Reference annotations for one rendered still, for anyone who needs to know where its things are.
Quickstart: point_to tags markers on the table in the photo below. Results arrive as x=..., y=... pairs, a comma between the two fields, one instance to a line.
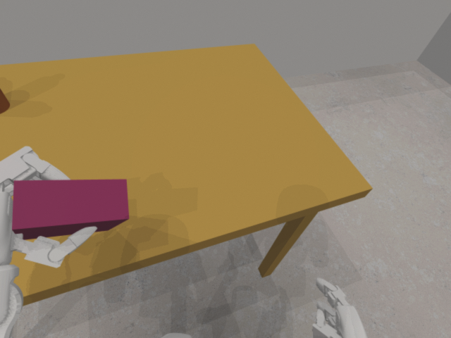
x=213, y=142

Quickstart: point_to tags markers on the left robot forearm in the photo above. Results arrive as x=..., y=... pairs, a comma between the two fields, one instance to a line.
x=11, y=299

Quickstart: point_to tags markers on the robot left hand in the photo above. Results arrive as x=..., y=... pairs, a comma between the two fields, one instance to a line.
x=25, y=164

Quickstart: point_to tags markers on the robot right hand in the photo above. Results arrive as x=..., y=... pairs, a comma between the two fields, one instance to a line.
x=344, y=322

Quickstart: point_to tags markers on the sponge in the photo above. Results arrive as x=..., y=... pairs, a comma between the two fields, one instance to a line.
x=52, y=208

